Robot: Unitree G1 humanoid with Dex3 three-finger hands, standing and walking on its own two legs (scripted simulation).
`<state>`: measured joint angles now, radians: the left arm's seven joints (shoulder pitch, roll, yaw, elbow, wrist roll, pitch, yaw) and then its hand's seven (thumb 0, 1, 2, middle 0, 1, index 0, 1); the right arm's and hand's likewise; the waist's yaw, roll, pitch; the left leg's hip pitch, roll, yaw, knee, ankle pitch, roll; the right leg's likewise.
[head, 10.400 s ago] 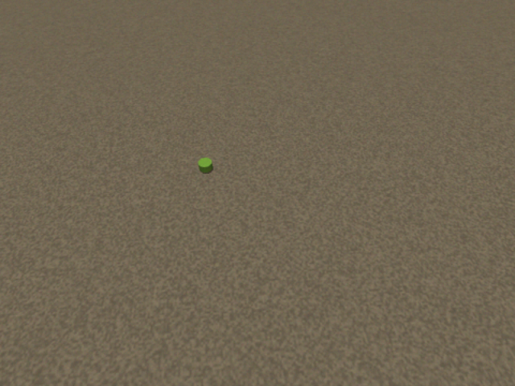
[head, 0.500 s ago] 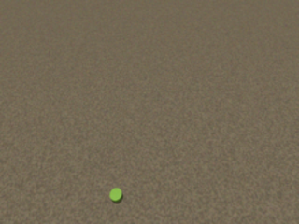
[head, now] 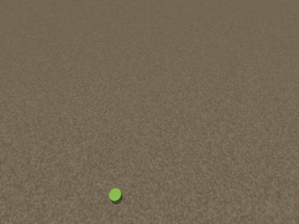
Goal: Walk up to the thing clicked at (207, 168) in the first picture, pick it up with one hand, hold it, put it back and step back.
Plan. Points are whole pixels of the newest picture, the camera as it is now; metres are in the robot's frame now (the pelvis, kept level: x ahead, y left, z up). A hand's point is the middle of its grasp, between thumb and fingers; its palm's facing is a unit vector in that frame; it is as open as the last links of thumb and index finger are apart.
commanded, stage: stand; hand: left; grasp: from above
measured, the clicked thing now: (115, 195) +0.41 +0.24 -0.76
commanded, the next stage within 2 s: rise first in 0.60 s
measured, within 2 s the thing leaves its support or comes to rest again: neither
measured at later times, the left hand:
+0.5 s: hand out of the picture +0.06 +0.26 -0.16, palm faces -0.04 -0.94 -0.35, open 7.4 cm
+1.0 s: hand out of the picture +0.14 +0.26 -0.17, palm faces -0.05 -0.93 -0.37, open 9.9 cm
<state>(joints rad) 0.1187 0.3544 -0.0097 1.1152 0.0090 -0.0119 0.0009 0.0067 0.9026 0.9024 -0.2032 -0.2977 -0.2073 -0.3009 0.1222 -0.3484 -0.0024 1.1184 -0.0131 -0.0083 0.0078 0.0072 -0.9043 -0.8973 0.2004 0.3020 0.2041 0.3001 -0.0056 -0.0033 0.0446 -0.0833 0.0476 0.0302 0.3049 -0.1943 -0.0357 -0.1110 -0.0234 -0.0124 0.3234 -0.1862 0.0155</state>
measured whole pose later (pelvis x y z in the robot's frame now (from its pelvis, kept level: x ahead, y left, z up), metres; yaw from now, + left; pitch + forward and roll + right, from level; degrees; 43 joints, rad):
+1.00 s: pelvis -0.02 +0.00 -0.02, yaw +1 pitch +7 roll +0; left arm -0.02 0.33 0.14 0.97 0.14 0.04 -0.02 0.01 0.29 0.90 -0.19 -0.76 -0.20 -0.75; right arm 0.23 -0.24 -0.02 0.76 0.03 -0.04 -0.02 0.01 -0.93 -0.90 0.20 0.30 0.20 0.30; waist -0.03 -0.02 0.01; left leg -0.43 0.04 0.01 0.62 -0.30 -0.03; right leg -0.44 -0.03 -0.02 0.61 -0.29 0.02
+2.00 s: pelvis -0.09 +0.01 -0.30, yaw +0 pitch +34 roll -2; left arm -0.33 0.48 0.09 0.79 0.78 -0.08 0.14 0.00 -0.54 1.03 -0.08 -1.05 -0.08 -1.07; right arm 0.07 -0.28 -0.07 0.67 -0.01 -0.16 0.05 0.01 -0.88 -0.89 0.20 0.30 0.20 0.30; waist -0.03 0.01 -0.17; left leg -1.83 0.03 -0.07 1.92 -0.69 -0.03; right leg -1.82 -0.05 -0.01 1.88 -0.66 0.02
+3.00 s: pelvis -0.10 +0.02 -0.45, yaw -3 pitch +34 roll -7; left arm -0.88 0.69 0.10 1.41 1.29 -0.24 0.43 0.00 -0.52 1.01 -0.10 -0.97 -0.10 -0.98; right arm 0.12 -0.25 0.00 0.77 -0.15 -0.05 0.14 0.00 -0.91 -0.90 0.20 0.30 0.20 0.30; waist -0.19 -0.02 -0.07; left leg -2.29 0.00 -0.13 2.39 -0.70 -0.02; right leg -2.24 -0.03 -0.02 2.31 -0.67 0.05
